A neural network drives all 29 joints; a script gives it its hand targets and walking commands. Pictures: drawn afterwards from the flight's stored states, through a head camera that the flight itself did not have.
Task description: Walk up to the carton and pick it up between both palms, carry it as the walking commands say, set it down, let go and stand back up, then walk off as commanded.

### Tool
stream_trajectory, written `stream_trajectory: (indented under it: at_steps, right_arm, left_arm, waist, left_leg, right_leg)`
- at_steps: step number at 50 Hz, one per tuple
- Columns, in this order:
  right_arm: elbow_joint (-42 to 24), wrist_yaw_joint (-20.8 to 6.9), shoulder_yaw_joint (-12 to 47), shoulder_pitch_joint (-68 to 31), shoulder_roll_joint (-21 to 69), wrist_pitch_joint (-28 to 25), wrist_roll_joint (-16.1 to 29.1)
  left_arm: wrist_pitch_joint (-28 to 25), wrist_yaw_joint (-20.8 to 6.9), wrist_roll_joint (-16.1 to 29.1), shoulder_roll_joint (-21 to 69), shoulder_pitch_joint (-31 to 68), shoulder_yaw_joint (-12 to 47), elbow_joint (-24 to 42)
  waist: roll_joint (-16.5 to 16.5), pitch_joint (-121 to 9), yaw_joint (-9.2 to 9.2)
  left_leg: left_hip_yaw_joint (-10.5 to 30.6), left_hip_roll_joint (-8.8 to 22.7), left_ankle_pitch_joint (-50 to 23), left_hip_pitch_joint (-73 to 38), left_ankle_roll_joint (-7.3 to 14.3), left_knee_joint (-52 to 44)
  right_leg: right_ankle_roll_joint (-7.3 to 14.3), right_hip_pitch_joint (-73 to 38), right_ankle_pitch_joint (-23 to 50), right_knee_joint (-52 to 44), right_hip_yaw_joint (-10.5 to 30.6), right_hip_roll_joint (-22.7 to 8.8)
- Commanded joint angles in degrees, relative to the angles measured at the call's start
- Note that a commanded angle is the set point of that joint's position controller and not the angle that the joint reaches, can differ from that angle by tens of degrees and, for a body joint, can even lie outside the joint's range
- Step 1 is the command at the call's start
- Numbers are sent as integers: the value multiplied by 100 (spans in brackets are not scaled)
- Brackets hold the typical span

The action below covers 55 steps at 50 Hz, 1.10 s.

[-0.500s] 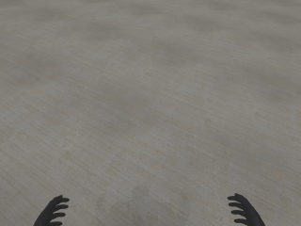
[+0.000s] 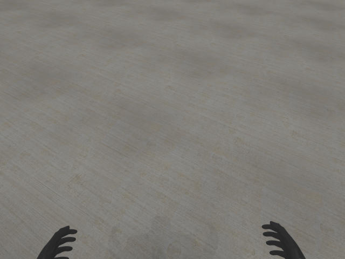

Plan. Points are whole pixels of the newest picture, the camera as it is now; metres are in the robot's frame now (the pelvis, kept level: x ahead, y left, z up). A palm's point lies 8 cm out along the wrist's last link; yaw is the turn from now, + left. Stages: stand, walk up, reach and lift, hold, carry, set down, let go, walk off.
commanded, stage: stand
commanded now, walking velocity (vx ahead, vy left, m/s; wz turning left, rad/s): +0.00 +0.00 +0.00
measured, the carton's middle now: out of the picture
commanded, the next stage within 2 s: walk up in 0.62 s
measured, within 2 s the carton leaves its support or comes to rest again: neither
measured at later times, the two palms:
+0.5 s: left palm out of the picture +0.14 +0.28 -0.07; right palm out of the picture +0.15 -0.28 -0.05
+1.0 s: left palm out of the picture +0.08 +0.37 -0.03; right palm (280, 234) +0.20 -0.26 -0.04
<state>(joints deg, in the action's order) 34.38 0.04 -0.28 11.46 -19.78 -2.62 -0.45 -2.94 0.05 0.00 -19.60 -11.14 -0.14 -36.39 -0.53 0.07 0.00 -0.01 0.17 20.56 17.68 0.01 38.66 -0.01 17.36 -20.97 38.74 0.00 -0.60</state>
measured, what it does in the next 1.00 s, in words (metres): lifts its left foot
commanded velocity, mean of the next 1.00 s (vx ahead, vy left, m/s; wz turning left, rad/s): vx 0.00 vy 0.00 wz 0.00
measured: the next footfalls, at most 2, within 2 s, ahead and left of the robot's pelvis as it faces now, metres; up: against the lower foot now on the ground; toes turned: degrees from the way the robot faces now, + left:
left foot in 1.20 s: +0.12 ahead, +0.29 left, +0.00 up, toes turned +20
right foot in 1.56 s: +0.29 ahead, +0.15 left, +0.00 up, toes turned +22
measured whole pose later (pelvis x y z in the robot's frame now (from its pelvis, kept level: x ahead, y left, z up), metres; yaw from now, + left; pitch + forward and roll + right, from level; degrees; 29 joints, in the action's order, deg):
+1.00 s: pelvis +0.00 +0.02 +0.01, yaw +13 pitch +1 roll +0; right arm 35.6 -10.0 -4.0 11.5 -26.0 0.5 -1.8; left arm -8.1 0.4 0.0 -28.0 -11.4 -2.6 -39.9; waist -0.3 -1.3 1.7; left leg 0.7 0.6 19.6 31.8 0.0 49.4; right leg 0.0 13.7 -20.8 34.6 -10.1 -8.5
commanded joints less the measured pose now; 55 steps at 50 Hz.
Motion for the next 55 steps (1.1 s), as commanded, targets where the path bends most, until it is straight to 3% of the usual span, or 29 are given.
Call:
stream_trajectory:
  at_steps: [1,5,6,7,8,9,10,14,17,19,23,24,25,27,30,32,33,35,38,40,41,42,43,44,46,48,51,53,55]
  right_arm:
    - [158,40,-358,-200,-1246,-134,-132]
    - [138,59,-387,-206,-1170,-131,-67]
    - [37,93,-451,-377,-1476,-137,-82]
    - [-2,92,-419,-439,-1265,-118,-124]
    - [5,95,-439,-455,-1351,-144,-137]
    - [110,17,-477,-411,-1325,-153,-93]
    - [97,36,-387,-413,-1236,-145,-100]
    - [141,29,-322,-228,-1223,-172,-72]
    - [155,49,-419,-305,-1256,-66,-94]
    - [144,63,-386,-171,-1284,-89,-81]
    - [239,64,-386,-291,-1275,-128,-112]
    - [271,43,-345,-318,-1224,-142,-97]
    - [246,30,-343,-290,-1096,-108,-49]
    - [195,14,-421,-375,-1281,-82,-101]
    - [266,26,-386,-266,-1288,-122,-82]
    - [213,26,-417,-349,-1268,-114,-69]
    - [240,53,-416,-292,-1227,-107,-61]
    - [232,47,-411,-423,-1280,-124,-81]
    - [394,33,-364,-141,-1188,-74,-58]
    - [289,36,-364,-315,-1130,-54,-62]
    - [-742,-305,-824,-772,-1859,178,-421]
    - [-851,-647,-714,-1195,-1632,255,-361]
    - [-797,-851,-697,-979,-1475,296,-461]
    - [-689,-934,-817,-993,-1691,311,-476]
    - [-472,-1131,-839,-941,-1586,249,-401]
    - [-381,-1245,-862,-783,-1543,246,-372]
    - [-232,-1372,-880,-1018,-1387,301,-252]
    - [-294,-1357,-928,-901,-1624,335,-207]
    - [-280,-1371,-924,-863,-1717,325,-188]
  left_arm:
    - [-34,-8,-79,-1107,258,-439,72]
    - [-60,-2,-124,-1106,397,-437,137]
    - [-42,-36,-48,-1024,465,-433,187]
    - [-74,-14,-67,-1165,439,-487,130]
    - [-82,-69,-25,-1018,299,-465,135]
    - [-102,-39,-127,-1182,182,-431,45]
    - [-102,-30,-100,-1080,342,-445,-12]
    - [-84,-9,-35,-1087,322,-421,-36]
    - [-38,71,-125,-1293,510,-456,-44]
    - [-69,22,-59,-1241,256,-473,-9]
    - [-27,-15,-65,-1120,499,-382,-31]
    - [18,13,-106,-1159,338,-361,-110]
    - [-43,13,-98,-1153,474,-372,-40]
    - [-78,47,-139,-1234,424,-368,-69]
    - [-61,22,-136,-1331,628,-427,-131]
    - [-65,-15,-26,-1228,271,-457,-104]
    - [-53,-11,-103,-1231,516,-411,-104]
    - [-28,-36,-16,-1298,329,-491,-138]
    - [-58,-33,-125,-1340,393,-482,-173]
    - [-64,28,-88,-1377,502,-433,-213]
    - [-307,8,-70,-2570,-311,-957,-155]
    - [-417,51,-74,-2999,-809,-1084,-383]
    - [-496,83,-114,-2951,-438,-1154,-296]
    - [-556,138,-77,-2793,-252,-1134,-188]
    - [-682,215,-124,-2469,-188,-981,-105]
    - [-637,164,-91,-2473,-143,-960,-231]
    - [-566,123,-82,-2489,33,-1017,-313]
    - [-560,44,-146,-2673,348,-991,-264]
    - [-523,-23,-162,-2825,466,-1007,-268]
  waist:
    - [175,-277,3]
    - [-136,-337,-55]
    - [371,-373,0]
    - [66,-354,2]
    - [170,-306,-134]
    - [-257,-262,-165]
    - [251,-158,-89]
    - [225,-530,-40]
    - [-257,-208,76]
    - [252,-140,-84]
    - [-72,28,-80]
    - [123,3,-111]
    - [-158,-168,-41]
    - [131,195,22]
    - [-38,158,83]
    - [208,-6,-53]
    - [-35,-65,27]
    - [225,76,-92]
    - [-29,-83,46]
    - [133,46,59]
    - [516,-51,-217]
    - [-852,-155,-563]
    - [-736,-404,-400]
    - [-176,-397,-326]
    - [-86,-139,-265]
    - [-743,-198,-115]
    - [-976,-87,-106]
    - [-1012,-349,140]
    - [-797,-389,201]
  left_leg:
    - [539,597,-1262,-159,404,-792]
    - [693,659,-1351,-203,479,-783]
    - [487,549,-1302,-227,394,-769]
    - [681,606,-1103,-185,445,-870]
    - [666,645,-1096,-302,470,-887]
    - [796,641,-1123,-96,467,-746]
    - [545,550,-1240,-21,457,-803]
    - [556,590,-1351,-344,403,-766]
    - [479,498,-1170,-308,375,-727]
    - [546,522,-1425,-156,439,-766]
    - [643,595,-1087,-4,383,-958]
    - [756,572,-823,-34,446,-905]
    - [549,544,-928,-151,376,-889]
    - [489,410,-736,-94,319,-811]
    - [611,519,-1132,-24,391,-882]
    - [548,481,-1016,-98,347,-858]
    - [577,524,-861,-101,356,-912]
    - [674,555,-697,-67,346,-1021]
    - [616,533,-751,-162,379,-971]
    - [583,491,-879,-276,376,-940]
    - [1286,322,24,2232,341,-830]
    - [864,184,390,3301,203,248]
    - [460,472,189,3512,118,1292]
    - [640,697,226,3148,24,1745]
    - [758,693,53,3115,52,1631]
    - [391,645,-321,2822,-41,1680]
    - [161,813,-888,2409,-125,1295]
    - [-71,849,-836,2027,-33,1066]
    - [-490,750,-665,1431,2,363]
  right_leg:
    - [422,-236,1130,-581,398,-408]
    - [444,-196,1111,-503,433,-350]
    - [432,-70,1112,-500,464,-361]
    - [355,-172,919,-589,398,-310]
    - [337,-110,718,-619,384,-294]
    - [390,-253,999,-616,414,-364]
    - [351,-229,1197,-623,427,-377]
    - [343,-387,1437,-724,668,-500]
    - [404,-87,1240,-777,578,-467]
    - [369,-145,1384,-628,560,-428]
    - [398,-179,911,-849,516,-454]
    - [465,-172,983,-850,659,-458]
    - [442,-230,1087,-818,564,-485]
    - [418,225,773,-1054,795,-581]
    - [354,-95,1183,-957,515,-446]
    - [377,-55,872,-852,587,-408]
    - [381,-97,876,-859,577,-445]
    - [342,57,566,-857,488,-325]
    - [378,-223,897,-1009,634,-458]
    - [383,117,899,-1070,765,-508]
    - [699,-1476,-625,-1725,851,-1193]
    - [1129,-2397,-1522,-2589,1764,-2341]
    - [1462,-2443,-1387,-2832,2260,-3220]
    - [1380,-2151,-896,-2537,1904,-3049]
    - [1113,-1847,-552,-2327,1316,-2708]
    - [1177,-1513,-409,-2367,396,-2512]
    - [1199,-1011,-59,-2629,-412,-2253]
    - [1199,-1012,-119,-2688,-613,-2395]
    - [1145,-861,-305,-2402,-915,-2406]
